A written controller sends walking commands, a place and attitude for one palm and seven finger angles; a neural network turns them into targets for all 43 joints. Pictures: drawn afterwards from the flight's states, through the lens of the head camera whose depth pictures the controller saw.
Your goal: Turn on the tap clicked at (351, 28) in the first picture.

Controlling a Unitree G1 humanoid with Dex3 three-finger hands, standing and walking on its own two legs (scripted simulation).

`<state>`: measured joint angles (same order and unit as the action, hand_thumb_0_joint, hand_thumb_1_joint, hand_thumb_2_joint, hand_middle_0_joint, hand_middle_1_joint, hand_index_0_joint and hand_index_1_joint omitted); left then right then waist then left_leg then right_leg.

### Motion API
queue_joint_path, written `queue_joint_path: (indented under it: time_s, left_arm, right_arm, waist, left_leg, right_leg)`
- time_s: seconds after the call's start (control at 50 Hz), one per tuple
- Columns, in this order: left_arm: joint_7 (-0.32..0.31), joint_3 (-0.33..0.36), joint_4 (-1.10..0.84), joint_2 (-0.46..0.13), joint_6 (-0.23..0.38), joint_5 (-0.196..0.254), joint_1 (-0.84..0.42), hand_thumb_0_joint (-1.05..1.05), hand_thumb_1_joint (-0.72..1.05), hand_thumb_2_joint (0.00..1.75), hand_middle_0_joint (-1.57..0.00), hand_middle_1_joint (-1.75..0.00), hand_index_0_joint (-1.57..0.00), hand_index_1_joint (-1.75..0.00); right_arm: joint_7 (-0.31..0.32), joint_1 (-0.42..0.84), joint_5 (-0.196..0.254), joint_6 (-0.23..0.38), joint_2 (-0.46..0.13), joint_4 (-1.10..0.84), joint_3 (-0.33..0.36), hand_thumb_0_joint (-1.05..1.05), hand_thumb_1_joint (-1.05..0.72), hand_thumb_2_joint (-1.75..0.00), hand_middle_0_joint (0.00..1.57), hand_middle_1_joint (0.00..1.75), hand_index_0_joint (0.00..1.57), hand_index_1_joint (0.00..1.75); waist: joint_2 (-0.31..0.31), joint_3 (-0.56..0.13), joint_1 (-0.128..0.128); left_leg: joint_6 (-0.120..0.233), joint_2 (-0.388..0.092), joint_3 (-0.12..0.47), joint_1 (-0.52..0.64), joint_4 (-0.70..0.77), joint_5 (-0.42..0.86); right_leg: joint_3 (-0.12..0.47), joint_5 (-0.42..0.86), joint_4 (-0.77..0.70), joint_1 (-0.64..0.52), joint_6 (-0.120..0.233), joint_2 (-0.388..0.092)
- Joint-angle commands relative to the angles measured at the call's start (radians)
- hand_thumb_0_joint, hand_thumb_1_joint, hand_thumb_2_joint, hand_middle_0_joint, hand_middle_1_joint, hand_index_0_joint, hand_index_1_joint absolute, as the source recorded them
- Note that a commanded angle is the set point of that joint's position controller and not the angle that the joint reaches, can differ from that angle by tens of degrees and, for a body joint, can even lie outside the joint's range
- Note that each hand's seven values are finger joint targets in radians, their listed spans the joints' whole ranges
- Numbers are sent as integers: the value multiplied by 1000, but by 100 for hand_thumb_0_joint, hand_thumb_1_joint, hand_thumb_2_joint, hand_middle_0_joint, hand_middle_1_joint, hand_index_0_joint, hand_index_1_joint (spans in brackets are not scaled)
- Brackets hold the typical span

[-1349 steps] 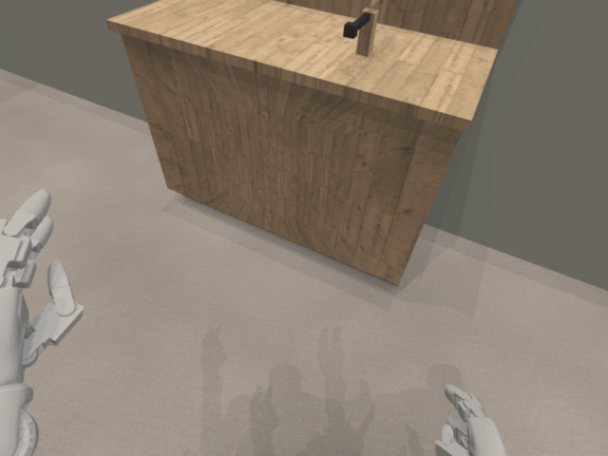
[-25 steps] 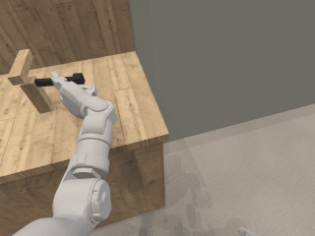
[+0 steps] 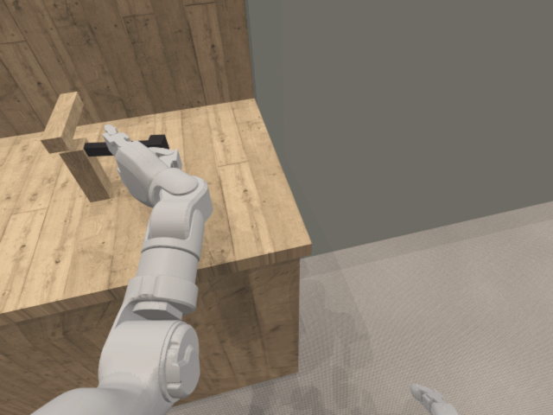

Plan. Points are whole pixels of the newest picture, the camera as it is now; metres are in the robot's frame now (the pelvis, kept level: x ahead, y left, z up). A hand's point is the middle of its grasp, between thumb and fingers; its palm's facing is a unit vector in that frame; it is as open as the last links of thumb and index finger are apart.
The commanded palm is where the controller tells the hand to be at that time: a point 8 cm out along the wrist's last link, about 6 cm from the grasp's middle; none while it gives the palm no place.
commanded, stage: lift the hand up off the lever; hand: left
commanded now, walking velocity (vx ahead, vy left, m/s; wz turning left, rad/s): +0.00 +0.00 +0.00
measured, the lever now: (158, 146) +0.48 +0.23 +0.15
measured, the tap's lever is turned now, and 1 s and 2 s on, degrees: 77 77 77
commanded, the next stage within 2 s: draw the hand back beside the body in 1.42 s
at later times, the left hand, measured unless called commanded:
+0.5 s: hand (166, 150) +0.42 +0.18 +0.20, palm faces +0.78 -0.63 -0.07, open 7.8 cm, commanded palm +0.36 +0.20 +0.20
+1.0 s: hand (163, 140) +0.42 +0.18 +0.21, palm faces +0.77 -0.63 -0.05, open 7.8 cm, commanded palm +0.36 +0.20 +0.22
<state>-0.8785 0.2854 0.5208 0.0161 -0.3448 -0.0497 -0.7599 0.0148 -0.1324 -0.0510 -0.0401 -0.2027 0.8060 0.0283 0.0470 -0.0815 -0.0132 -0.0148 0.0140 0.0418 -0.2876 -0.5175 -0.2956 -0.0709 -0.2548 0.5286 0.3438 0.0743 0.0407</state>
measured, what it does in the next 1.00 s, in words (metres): stands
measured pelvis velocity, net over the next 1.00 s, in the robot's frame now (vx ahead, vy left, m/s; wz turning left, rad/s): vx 0.01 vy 0.00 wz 0.00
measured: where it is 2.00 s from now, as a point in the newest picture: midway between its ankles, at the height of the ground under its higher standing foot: outside the picture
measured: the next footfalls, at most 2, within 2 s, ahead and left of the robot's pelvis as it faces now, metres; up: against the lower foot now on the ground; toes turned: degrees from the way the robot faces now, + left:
none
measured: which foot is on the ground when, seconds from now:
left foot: down 0.00-1.00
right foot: down 0.00-1.00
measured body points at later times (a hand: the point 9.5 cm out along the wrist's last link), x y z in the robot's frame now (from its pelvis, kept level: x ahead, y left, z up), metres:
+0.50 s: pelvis +0.00 +0.00 +0.00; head -0.01 -0.02 +0.45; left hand +0.37 +0.21 +0.20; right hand +0.17 -0.22 -0.12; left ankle -0.02 +0.13 -0.73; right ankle +0.01 -0.07 -0.73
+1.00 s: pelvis +0.01 +0.00 +0.01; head -0.01 -0.03 +0.46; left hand +0.37 +0.21 +0.22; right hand +0.18 -0.22 -0.12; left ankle -0.02 +0.13 -0.73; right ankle +0.01 -0.07 -0.73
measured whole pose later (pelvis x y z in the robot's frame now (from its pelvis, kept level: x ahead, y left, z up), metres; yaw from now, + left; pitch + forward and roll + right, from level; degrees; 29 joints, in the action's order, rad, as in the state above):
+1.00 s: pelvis +0.01 +0.00 +0.01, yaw +0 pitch +1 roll +1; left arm -0.84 0.26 0.35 0.01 -0.47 -0.02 -0.73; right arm 0.02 -0.10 -0.03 -0.05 -0.21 0.83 0.02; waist 0.06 -0.07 -0.04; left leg -0.01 0.01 0.04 -0.19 -0.44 -0.27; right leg -0.07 -0.23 0.45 0.24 0.07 0.05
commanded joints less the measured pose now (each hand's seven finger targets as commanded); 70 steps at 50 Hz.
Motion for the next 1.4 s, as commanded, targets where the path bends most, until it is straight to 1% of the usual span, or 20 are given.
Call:
queue_joint_path:
  time_s: [0.0,0.06,0.1,0.18,0.3,0.38,0.4,0.52,0.54,0.6,0.68,0.7,0.76,0.8,0.84,0.94,1.18,1.24,1.3,1.38]
  left_arm:
    - [-6,-21,-272,-169,43,-36,-412,0,90,90,-15,-15,-15,-15]
    - [-2,-86,-306,-105,30,-36,-446,0,90,90,-15,-15,-15,-15]
    - [-1,-33,-309,-167,29,-27,-416,0,90,90,-15,-15,-15,-15]
    - [0,-113,-294,-84,11,-33,-472,0,90,90,-15,-15,-15,-15]
    - [-1,-24,-263,-177,3,-23,-446,0,90,90,-15,-15,-15,-15]
    - [5,-91,-302,-104,-7,-25,-455,0,90,90,-15,-15,-15,-15]
    - [7,-54,-289,-147,-11,-20,-432,0,90,90,-15,-15,-15,-15]
    - [15,-79,-286,-126,-25,-17,-486,0,90,90,-15,-15,-15,-15]
    - [10,-97,-282,-107,-24,-21,-523,0,90,90,-15,-15,-15,-15]
    - [4,-38,-315,-177,-16,-20,-501,0,90,90,-15,-15,-15,-15]
    - [11,-80,-299,-124,-37,-20,-486,0,90,90,-15,-15,-15,-15]
    - [16,-38,-287,-171,-40,-14,-455,0,90,90,-15,-15,-15,-15]
    - [19,-67,-294,-133,-45,-6,-488,0,90,90,-15,-15,-15,-15]
    - [21,-27,-324,-187,-41,-7,-472,0,90,90,-15,-15,-15,-15]
    - [21,-74,-341,-135,-47,-11,-491,0,90,90,-15,-15,-15,-15]
    - [32,-67,-405,-139,-66,4,-419,0,90,90,-15,-15,-15,-15]
    - [42,-75,-434,-148,-99,8,-468,0,90,90,-15,-15,-15,-15]
    - [48,-88,-362,-126,-116,11,-462,0,90,90,-15,-15,-15,-15]
    - [49,-57,-355,-167,-113,13,-472,0,90,90,-15,-15,-15,-15]
    - [46,-79,-380,-134,-112,8,-446,0,90,90,-15,-15,-15,-15]
  right_arm:
    - [10,102,-1,31,-110,-133,33,0,-90,-90,20,30,20,30]
    - [4,121,2,41,-105,-135,27,0,-90,-90,20,30,20,30]
    - [11,123,3,40,-112,-130,31,0,-90,-90,20,30,20,30]
    - [7,143,5,52,-101,-119,23,0,-90,-90,20,30,20,30]
    - [18,147,7,38,-109,-114,21,0,-90,-90,20,30,20,30]
    - [10,155,9,45,-101,-126,19,0,-90,-90,20,30,20,30]
    - [14,153,10,39,-107,-121,22,0,-90,-90,20,30,20,30]
    - [17,183,20,41,-101,-117,12,0,-90,-90,20,30,20,30]
    - [16,184,19,47,-98,-112,10,0,-90,-90,20,30,20,30]
    - [19,176,13,46,-103,-114,18,0,-90,-90,20,30,20,30]
    - [14,180,16,41,-100,-119,12,0,-90,-90,20,30,20,30]
    - [19,180,18,35,-107,-114,19,0,-90,-90,20,30,20,30]
    - [19,186,22,43,-102,-118,12,0,-90,-90,20,30,20,30]
    - [22,184,21,38,-106,-116,17,0,-90,-90,20,30,20,30]
    - [15,189,21,42,-100,-121,11,0,-90,-90,20,30,20,30]
    - [11,191,22,37,-101,-132,16,0,-90,-90,20,30,20,30]
    - [10,235,32,44,-97,-119,7,0,-90,-90,20,30,20,30]
    - [11,238,36,41,-97,-110,2,0,-90,-90,20,30,20,30]
    - [17,236,38,37,-102,-108,4,0,-90,-90,20,30,20,30]
    - [11,233,34,35,-96,-121,4,0,-90,-90,20,30,20,30]
  waist:
    - [-106,-337,-18]
    - [-93,-308,-3]
    - [-110,-307,-20]
    - [-80,-273,-2]
    - [-109,-295,-25]
    - [-94,-299,-14]
    - [-98,-297,-24]
    - [-88,-251,-17]
    - [-91,-238,-9]
    - [-87,-298,-32]
    - [-98,-277,-19]
    - [-105,-275,-29]
    - [-132,-260,-21]
    - [-95,-297,-36]
    - [-83,-288,-28]
    - [-99,-318,-39]
    - [-87,-285,-41]
    - [-104,-231,-35]
    - [-103,-246,-41]
    - [-101,-277,-41]
  left_leg:
    - [4,1,-50,36,32,347]
    - [6,1,-56,46,34,332]
    - [4,0,-50,50,46,325]
    - [2,3,-50,60,48,293]
    - [6,6,-48,44,66,275]
    - [4,4,-53,69,59,317]
    - [1,4,-48,68,68,315]
    - [9,3,-51,61,86,234]
    - [11,4,-50,64,84,232]
    - [6,6,-46,71,80,271]
    - [8,6,-54,67,79,281]
    - [8,3,-48,66,88,268]
    - [14,3,-50,72,92,256]
    - [11,4,-50,84,91,289]
    - [6,2,-54,89,91,309]
    - [2,1,-58,112,85,383]
    - [4,3,-57,118,98,329]
    - [5,3,-53,102,111,283]
    - [8,7,-49,105,118,268]
    - [5,5,-54,110,105,330]
  right_leg:
    - [30,357,-58,-283,-51,-61]
    - [32,332,-69,-256,-52,-64]
    - [30,298,-79,-272,-49,-56]
    - [27,229,-94,-229,-44,-55]
    - [37,234,-109,-276,-52,-61]
    - [33,289,-98,-272,-49,-62]
    - [30,277,-102,-282,-48,-58]
    - [42,148,-144,-249,-48,-62]
    - [42,148,-148,-238,-49,-62]
    - [42,205,-130,-283,-49,-59]
    - [42,244,-129,-281,-53,-67]
    - [41,213,-138,-290,-51,-62]
    - [43,203,-149,-279,-57,-66]
    - [45,252,-139,-311,-55,-65]
    - [39,267,-133,-303,-50,-66]
    - [35,390,-111,-348,-55,-69]
    - [43,286,-143,-325,-51,-67]
    - [40,215,-163,-295,-52,-65]
    - [47,194,-172,-306,-52,-63]
    - [43,306,-144,-330,-54,-70]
